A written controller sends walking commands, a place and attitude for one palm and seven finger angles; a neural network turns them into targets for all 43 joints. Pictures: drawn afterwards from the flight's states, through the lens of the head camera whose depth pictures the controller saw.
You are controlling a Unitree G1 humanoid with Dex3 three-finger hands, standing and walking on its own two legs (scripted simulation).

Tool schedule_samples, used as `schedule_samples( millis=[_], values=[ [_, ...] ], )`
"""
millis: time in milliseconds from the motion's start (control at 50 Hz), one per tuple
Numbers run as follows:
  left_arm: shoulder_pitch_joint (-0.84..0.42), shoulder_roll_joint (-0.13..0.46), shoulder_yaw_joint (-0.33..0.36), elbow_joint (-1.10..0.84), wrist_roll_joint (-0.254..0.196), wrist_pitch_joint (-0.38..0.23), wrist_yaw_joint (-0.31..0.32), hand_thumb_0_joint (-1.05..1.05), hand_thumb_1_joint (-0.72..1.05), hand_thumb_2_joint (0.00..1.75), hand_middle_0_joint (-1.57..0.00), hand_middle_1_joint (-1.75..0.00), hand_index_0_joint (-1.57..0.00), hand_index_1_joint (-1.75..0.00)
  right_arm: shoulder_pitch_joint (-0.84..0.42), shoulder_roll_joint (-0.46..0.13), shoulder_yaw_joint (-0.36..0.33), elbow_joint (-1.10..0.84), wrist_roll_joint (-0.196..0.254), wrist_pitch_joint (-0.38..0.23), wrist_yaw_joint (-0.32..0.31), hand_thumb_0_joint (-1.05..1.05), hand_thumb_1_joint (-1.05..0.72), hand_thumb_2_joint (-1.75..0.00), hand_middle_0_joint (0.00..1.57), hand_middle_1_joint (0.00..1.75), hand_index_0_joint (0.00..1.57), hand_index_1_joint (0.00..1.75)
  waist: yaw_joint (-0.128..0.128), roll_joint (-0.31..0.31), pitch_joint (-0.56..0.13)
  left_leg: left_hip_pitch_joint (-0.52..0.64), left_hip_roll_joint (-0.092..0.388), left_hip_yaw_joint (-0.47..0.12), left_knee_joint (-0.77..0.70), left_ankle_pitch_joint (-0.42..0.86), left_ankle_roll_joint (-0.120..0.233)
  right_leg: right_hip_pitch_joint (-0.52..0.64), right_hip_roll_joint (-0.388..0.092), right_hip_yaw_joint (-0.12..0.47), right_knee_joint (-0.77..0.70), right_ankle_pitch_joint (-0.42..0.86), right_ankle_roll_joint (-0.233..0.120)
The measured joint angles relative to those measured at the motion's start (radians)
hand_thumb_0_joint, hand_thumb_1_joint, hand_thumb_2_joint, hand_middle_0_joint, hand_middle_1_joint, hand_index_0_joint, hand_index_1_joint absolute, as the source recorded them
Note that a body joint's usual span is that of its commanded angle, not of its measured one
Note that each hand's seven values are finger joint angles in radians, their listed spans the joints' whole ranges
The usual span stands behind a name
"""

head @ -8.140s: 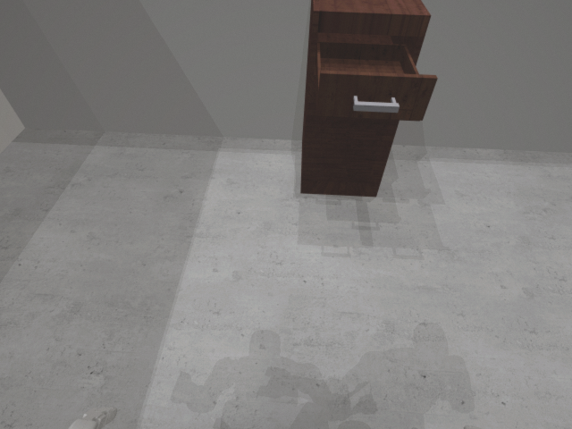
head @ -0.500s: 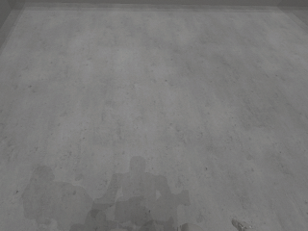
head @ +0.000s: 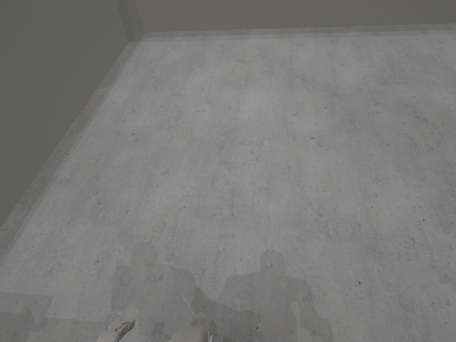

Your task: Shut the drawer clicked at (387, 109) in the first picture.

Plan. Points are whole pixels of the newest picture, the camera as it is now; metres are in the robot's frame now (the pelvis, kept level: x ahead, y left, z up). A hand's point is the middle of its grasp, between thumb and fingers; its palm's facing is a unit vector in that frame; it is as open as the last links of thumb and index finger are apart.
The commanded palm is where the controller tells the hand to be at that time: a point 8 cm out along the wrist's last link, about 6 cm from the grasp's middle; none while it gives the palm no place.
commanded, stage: turn to face it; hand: left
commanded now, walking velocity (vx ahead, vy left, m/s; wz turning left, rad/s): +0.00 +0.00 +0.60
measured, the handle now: out of the picture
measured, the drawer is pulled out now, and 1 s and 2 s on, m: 0.29 0.29 0.29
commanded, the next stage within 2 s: none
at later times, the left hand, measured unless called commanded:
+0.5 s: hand out of the picture -0.02 +0.29 -0.18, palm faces +0.34 -0.91 -0.24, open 7.4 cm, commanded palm none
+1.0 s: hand out of the picture -0.02 +0.22 -0.13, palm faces +0.54 -0.78 -0.31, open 7.3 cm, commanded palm none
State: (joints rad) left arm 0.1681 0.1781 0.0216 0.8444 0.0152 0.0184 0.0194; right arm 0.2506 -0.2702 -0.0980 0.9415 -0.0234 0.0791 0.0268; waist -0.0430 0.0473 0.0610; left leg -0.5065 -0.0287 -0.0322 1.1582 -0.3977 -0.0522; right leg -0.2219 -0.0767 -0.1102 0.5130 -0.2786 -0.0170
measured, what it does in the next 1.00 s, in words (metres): steps on the spot, turning left: left foot, then right foot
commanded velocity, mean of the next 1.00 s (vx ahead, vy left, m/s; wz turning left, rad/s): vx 0.00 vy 0.00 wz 0.60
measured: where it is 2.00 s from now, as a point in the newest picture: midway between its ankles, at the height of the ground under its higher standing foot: outside the picture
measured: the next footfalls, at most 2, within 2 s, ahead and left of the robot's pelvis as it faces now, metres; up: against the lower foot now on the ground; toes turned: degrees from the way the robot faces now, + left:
left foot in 0.30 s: +0.01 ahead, +0.15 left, +0.00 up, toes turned +17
right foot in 0.86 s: +0.09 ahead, -0.06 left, +0.00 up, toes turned +30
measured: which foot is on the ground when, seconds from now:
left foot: up 0.00-0.28, down 0.30-0.86, up 0.88-1.00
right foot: down 0.00-0.30, up 0.32-0.84, down 0.86-1.00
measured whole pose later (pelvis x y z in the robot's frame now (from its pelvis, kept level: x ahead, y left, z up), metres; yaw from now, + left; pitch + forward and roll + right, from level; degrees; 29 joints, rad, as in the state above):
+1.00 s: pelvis -0.01 -0.01 +0.00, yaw +35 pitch -1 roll +2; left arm 0.17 0.18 0.02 0.85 0.01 0.02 0.02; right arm 0.27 -0.27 -0.10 0.95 -0.02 0.08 0.02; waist -0.05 0.05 0.05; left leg -0.51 -0.06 -0.06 1.11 -0.39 -0.05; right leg -0.21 -0.05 -0.08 0.50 -0.26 -0.03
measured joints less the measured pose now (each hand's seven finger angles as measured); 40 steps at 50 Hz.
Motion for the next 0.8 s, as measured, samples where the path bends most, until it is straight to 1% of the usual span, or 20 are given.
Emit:
schedule_samples(
  millis=[60,140,200,240,260,300,320,340,360,380,420,480,560,640,720,800],
  values=[
    [0.023,-0.002,0.000,0.014,0.003,-0.001,0.000,0.00,0.90,0.90,-0.20,-0.30,-0.21,-0.30,-0.006,-0.006,-0.001,0.002,0.000,0.005,0.005,0.00,-0.91,-0.90,0.20,0.30,0.20,0.30,0.005,-0.009,0.004,0.003,0.040,0.012,0.005,0.028,-0.017,0.017,-0.021,-0.035,-0.019,0.006,0.003],
    [0.051,0.004,0.002,0.029,0.008,-0.002,-0.002,0.00,0.90,0.90,-0.20,-0.30,-0.21,-0.30,-0.031,-0.008,0.003,0.008,0.002,0.013,0.007,0.00,-0.91,-0.90,0.19,0.30,0.19,0.30,0.025,-0.026,0.016,0.045,0.070,0.031,-0.108,0.003,-0.028,0.023,-0.047,-0.081,-0.019,0.002,0.012],
    [0.071,0.018,0.008,0.041,0.013,0.000,-0.005,0.00,0.90,0.90,-0.20,-0.30,-0.21,-0.30,-0.062,-0.004,0.011,0.004,0.006,0.010,0.007,0.00,-0.91,-0.90,0.19,0.30,0.19,0.30,0.044,-0.044,0.028,0.091,0.075,0.060,-0.234,-0.025,-0.025,0.015,-0.069,-0.112,0.000,-0.008,0.025],
    [0.081,0.034,0.015,0.049,0.015,0.004,-0.006,0.00,0.90,0.90,-0.20,-0.30,-0.21,-0.30,-0.083,0.000,0.019,-0.006,0.010,0.000,0.006,0.01,-0.91,-0.90,0.19,0.30,0.19,0.30,0.057,-0.058,0.034,0.130,0.071,0.084,-0.334,-0.033,-0.018,0.006,-0.086,-0.133,0.026,-0.021,0.038],
    [0.086,0.043,0.020,0.054,0.015,0.006,-0.006,0.00,0.90,0.90,-0.20,-0.30,-0.21,-0.30,-0.091,0.003,0.022,-0.012,0.011,-0.006,0.005,0.01,-0.91,-0.90,0.19,0.30,0.19,0.30,0.062,-0.065,0.035,0.154,0.067,0.097,-0.392,-0.017,-0.013,0.000,-0.096,-0.145,0.045,-0.031,0.046],
    [0.102,0.061,0.028,0.060,0.009,0.012,-0.008,0.00,0.90,0.90,-0.20,-0.30,-0.21,-0.30,-0.099,0.002,0.029,-0.031,0.011,-0.023,0.007,0.00,-0.91,-0.90,0.19,0.30,0.19,0.30,0.069,-0.073,0.027,0.218,0.058,0.114,-0.547,0.082,0.004,-0.022,-0.115,-0.167,0.111,-0.066,0.067],
    [0.104,0.076,0.035,0.066,0.004,0.020,-0.009,0.00,0.90,0.90,-0.20,-0.30,-0.21,-0.30,-0.108,0.009,0.029,-0.036,0.010,-0.035,0.006,0.00,-0.91,-0.90,0.19,0.30,0.19,0.30,0.069,-0.090,0.027,0.214,0.043,0.114,-0.552,0.086,0.032,-0.052,-0.127,-0.145,0.183,-0.109,0.081],
    [0.099,0.089,0.041,0.074,0.003,0.032,-0.007,0.00,0.90,0.90,-0.20,-0.30,-0.21,-0.30,-0.116,0.018,0.032,-0.040,0.010,-0.044,0.004,0.00,-0.91,-0.90,0.19,0.30,0.19,0.30,0.072,-0.106,0.030,0.202,0.031,0.110,-0.528,0.075,0.060,-0.090,-0.119,-0.097,0.276,-0.185,0.091],
    [0.095,0.100,0.045,0.080,0.003,0.045,-0.004,0.00,0.90,0.90,-0.20,-0.30,-0.21,-0.30,-0.121,0.025,0.038,-0.045,0.010,-0.050,0.002,0.00,-0.91,-0.90,0.19,0.30,0.19,0.30,0.077,-0.114,0.032,0.199,0.027,0.105,-0.517,0.066,0.080,-0.129,-0.101,-0.052,0.372,-0.238,0.096],
    [0.090,0.107,0.049,0.085,0.003,0.054,-0.002,0.00,0.90,0.90,-0.20,-0.30,-0.21,-0.30,-0.121,0.031,0.043,-0.050,0.009,-0.056,-0.001,0.00,-0.91,-0.90,0.19,0.30,0.20,0.30,0.079,-0.116,0.030,0.201,0.025,0.099,-0.521,0.065,0.092,-0.163,-0.083,-0.022,0.455,-0.256,0.100],
    [0.077,0.112,0.053,0.093,0.004,0.060,-0.003,0.00,0.91,0.90,-0.20,-0.30,-0.20,-0.30,-0.117,0.040,0.050,-0.056,0.007,-0.060,-0.012,0.00,-0.91,-0.90,0.20,0.30,0.20,0.30,0.075,-0.109,0.024,0.216,0.021,0.078,-0.554,0.084,0.100,-0.218,-0.054,0.019,0.572,-0.224,0.108],
    [0.051,0.110,0.053,0.085,0.002,0.051,-0.010,0.00,0.91,0.90,-0.19,-0.30,-0.20,-0.30,-0.107,0.048,0.058,-0.056,0.008,-0.061,-0.022,0.00,-0.91,-0.90,0.20,0.30,0.20,0.30,0.068,-0.098,0.022,0.244,0.006,0.046,-0.621,0.128,0.106,-0.265,-0.035,0.061,0.637,-0.144,0.118],
    [0.019,0.100,0.048,0.063,0.002,0.042,-0.012,0.00,0.91,0.90,-0.19,-0.30,-0.20,-0.30,-0.083,0.058,0.064,-0.049,0.008,-0.058,-0.022,0.00,-0.91,-0.90,0.20,0.30,0.20,0.30,0.058,-0.085,0.012,0.264,-0.018,0.006,-0.679,0.169,0.113,-0.281,-0.024,0.100,0.613,-0.086,0.130],
    [-0.011,0.089,0.045,0.047,0.000,0.040,-0.008,0.00,0.91,0.90,-0.19,-0.30,-0.20,-0.30,-0.050,0.067,0.062,-0.039,0.005,-0.053,-0.020,0.00,-0.90,-0.90,0.20,0.30,0.20,0.30,0.040,-0.074,0.001,0.263,-0.040,-0.036,-0.697,0.189,0.111,-0.258,-0.009,0.121,0.533,-0.095,0.134],
    [-0.041,0.076,0.040,0.029,-0.005,0.040,-0.004,0.00,0.91,0.90,-0.19,-0.30,-0.20,-0.30,-0.019,0.069,0.055,-0.028,0.001,-0.046,-0.019,0.00,-0.90,-0.90,0.20,0.30,0.20,0.30,0.017,-0.056,-0.002,0.244,-0.054,-0.081,-0.689,0.198,0.100,-0.217,0.017,0.128,0.421,-0.136,0.128],
    [-0.063,0.057,0.030,0.007,-0.012,0.029,-0.003,0.00,0.91,0.90,-0.19,-0.30,-0.20,-0.30,0.004,0.057,0.043,-0.016,-0.002,-0.033,-0.020,0.00,-0.90,-0.90,0.20,0.30,0.20,0.30,-0.003,-0.027,0.001,0.213,-0.064,-0.128,-0.661,0.200,0.077,-0.145,0.054,0.127,0.250,-0.142,0.111]
  ],
)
